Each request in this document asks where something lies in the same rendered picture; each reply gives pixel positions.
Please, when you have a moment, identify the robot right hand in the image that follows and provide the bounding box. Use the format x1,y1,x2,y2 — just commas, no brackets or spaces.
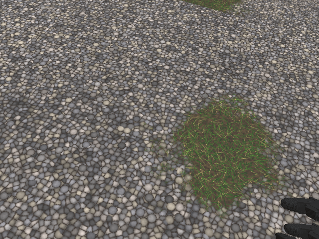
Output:
275,197,319,239

